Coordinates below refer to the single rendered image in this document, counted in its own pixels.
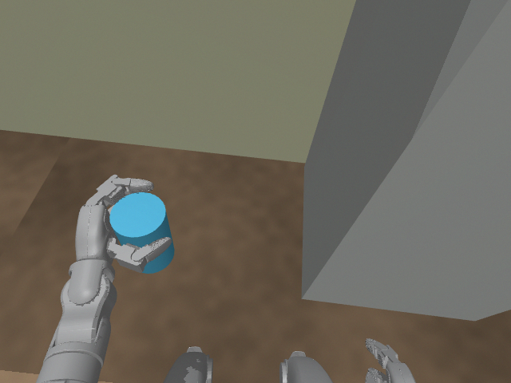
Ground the can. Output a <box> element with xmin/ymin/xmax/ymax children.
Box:
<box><xmin>109</xmin><ymin>192</ymin><xmax>174</xmax><ymax>274</ymax></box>

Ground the left robot hand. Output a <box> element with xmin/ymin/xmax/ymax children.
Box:
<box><xmin>75</xmin><ymin>175</ymin><xmax>172</xmax><ymax>273</ymax></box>

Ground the right robot hand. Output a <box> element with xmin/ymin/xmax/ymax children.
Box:
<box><xmin>365</xmin><ymin>338</ymin><xmax>416</xmax><ymax>383</ymax></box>

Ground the left robot arm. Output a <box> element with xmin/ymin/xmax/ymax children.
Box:
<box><xmin>36</xmin><ymin>259</ymin><xmax>117</xmax><ymax>383</ymax></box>

